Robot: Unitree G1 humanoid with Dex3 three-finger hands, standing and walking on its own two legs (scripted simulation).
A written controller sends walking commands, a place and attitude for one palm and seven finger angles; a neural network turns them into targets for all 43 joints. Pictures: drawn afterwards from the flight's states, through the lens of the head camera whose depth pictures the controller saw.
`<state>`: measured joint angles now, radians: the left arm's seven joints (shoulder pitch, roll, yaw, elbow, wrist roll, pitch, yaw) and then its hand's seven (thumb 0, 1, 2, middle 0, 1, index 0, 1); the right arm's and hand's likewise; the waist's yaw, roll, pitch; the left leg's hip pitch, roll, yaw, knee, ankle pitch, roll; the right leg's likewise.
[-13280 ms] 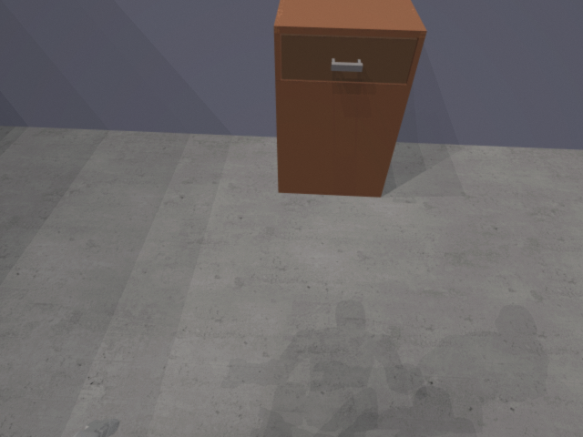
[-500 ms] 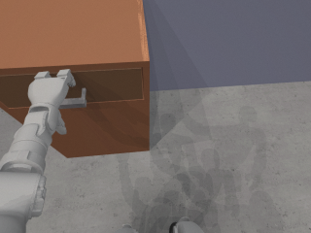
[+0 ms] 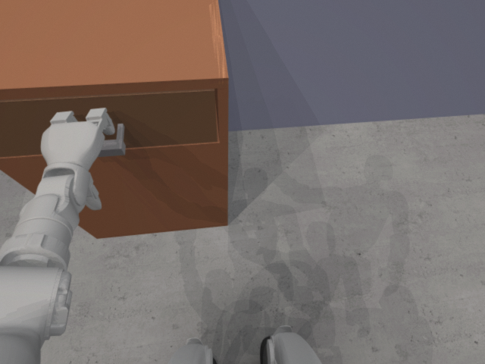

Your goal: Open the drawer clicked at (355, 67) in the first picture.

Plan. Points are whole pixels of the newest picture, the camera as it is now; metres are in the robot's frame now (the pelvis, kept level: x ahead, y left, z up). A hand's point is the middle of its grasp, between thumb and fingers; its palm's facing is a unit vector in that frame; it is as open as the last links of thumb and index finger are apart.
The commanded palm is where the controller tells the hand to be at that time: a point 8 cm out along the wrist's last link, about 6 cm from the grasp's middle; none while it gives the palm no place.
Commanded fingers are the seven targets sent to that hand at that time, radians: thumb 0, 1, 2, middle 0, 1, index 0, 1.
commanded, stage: lower the fingers behind the handle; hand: left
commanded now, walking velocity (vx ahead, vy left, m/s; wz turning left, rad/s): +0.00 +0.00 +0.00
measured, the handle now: (95, 139) +0.52 +0.27 -0.03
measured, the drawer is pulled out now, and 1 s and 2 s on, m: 0.00 0.00 0.00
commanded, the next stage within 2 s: close the thumb around the handle in 1.06 s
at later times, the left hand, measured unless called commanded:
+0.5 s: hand (95, 171) +0.46 +0.26 -0.05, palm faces -0.09 -0.03 -1.00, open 13.8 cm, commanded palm +0.46 +0.25 +0.01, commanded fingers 0.00 -0.50 0.30 -0.30 -1.20 -0.30 -1.20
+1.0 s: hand (96, 170) +0.47 +0.26 -0.05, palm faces -0.08 -0.03 -1.00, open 13.8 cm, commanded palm +0.46 +0.26 +0.00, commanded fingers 0.00 -0.50 0.30 -0.30 -1.20 -0.30 -1.20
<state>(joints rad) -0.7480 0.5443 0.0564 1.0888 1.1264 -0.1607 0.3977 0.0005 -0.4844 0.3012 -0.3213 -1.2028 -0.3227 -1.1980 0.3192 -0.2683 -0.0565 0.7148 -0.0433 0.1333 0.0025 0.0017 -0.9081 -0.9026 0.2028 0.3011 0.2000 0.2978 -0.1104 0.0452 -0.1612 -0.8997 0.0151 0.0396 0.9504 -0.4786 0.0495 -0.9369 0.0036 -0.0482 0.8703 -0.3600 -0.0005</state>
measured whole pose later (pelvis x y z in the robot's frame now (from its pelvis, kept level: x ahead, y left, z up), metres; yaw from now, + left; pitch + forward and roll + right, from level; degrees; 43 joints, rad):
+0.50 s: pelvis -0.01 +0.00 -0.02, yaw +0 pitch +27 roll -3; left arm -0.78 0.56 0.07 1.13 1.14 -0.16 0.43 0.00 -0.48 0.30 -0.31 -1.21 -0.32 -1.20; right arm 0.31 -0.27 -0.04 0.71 -0.05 0.11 0.01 0.00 -0.91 -0.90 0.20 0.30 0.20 0.30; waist -0.13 0.05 -0.17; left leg -1.05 0.02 0.03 1.08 -0.51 0.05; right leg -1.08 0.00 -0.05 0.99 -0.39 0.00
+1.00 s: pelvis -0.02 +0.00 -0.03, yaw -1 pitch +29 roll -3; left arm -0.81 0.60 0.07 1.11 1.12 -0.17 0.40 0.00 -0.48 0.30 -0.30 -1.21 -0.32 -1.20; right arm 0.32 -0.27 -0.02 0.69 -0.04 0.10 -0.01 0.00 -0.91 -0.90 0.20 0.30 0.20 0.30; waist -0.14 0.05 -0.17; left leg -1.11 0.02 0.04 1.14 -0.53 0.06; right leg -1.15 0.01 -0.05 1.04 -0.39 0.00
